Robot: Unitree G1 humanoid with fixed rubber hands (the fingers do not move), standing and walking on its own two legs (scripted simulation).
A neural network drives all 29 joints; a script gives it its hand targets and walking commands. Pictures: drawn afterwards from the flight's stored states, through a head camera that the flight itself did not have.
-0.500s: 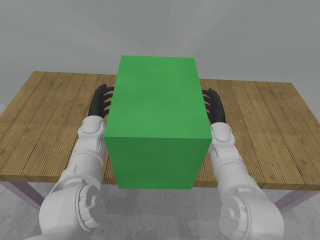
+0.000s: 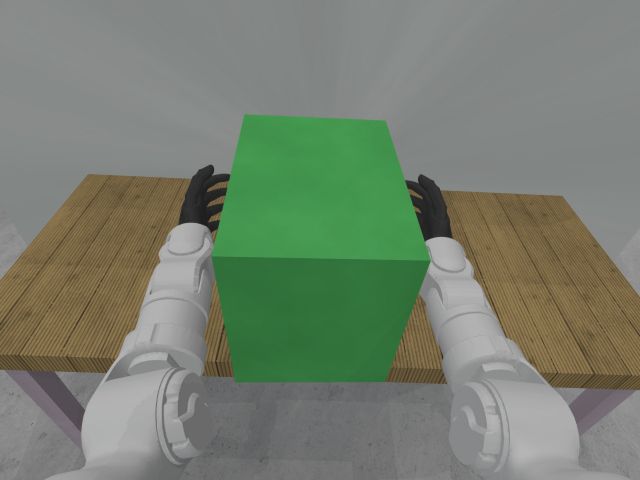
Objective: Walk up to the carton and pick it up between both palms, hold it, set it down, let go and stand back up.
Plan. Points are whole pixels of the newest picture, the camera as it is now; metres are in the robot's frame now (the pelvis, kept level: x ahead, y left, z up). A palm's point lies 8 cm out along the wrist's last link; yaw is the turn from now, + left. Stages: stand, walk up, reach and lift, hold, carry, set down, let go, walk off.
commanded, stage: reach and lift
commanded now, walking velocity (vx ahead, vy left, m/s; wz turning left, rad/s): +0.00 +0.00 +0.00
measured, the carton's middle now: (313, 246) +0.45 +0.02 +0.09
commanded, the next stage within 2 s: none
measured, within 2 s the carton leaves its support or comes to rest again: neither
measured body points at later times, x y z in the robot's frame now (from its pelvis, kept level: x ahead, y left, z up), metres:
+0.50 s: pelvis +0.00 +0.00 +0.00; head -0.05 +0.02 +0.45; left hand +0.41 +0.19 +0.20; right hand +0.42 -0.12 +0.20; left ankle +0.05 +0.13 -0.74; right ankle +0.00 -0.12 -0.74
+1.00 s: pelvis -0.01 +0.00 +0.00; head -0.08 +0.02 +0.45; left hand +0.39 +0.20 +0.23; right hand +0.40 -0.11 +0.23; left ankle +0.05 +0.13 -0.75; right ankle +0.00 -0.12 -0.75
